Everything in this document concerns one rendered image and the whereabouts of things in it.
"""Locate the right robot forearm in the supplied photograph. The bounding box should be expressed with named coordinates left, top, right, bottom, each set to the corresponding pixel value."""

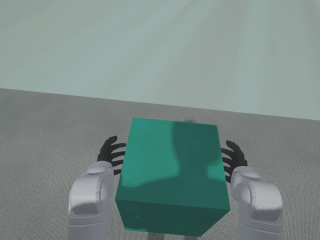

left=230, top=166, right=283, bottom=240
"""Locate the left robot hand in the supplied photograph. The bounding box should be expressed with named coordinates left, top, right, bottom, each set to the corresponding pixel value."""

left=97, top=135, right=127, bottom=175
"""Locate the carton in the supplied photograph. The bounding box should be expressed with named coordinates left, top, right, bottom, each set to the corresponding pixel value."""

left=115, top=117, right=231, bottom=237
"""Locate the left robot forearm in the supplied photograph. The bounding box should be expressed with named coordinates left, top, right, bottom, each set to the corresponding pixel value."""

left=67, top=160, right=115, bottom=240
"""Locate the right robot hand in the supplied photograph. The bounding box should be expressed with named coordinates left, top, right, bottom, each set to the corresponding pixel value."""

left=221, top=140, right=248, bottom=183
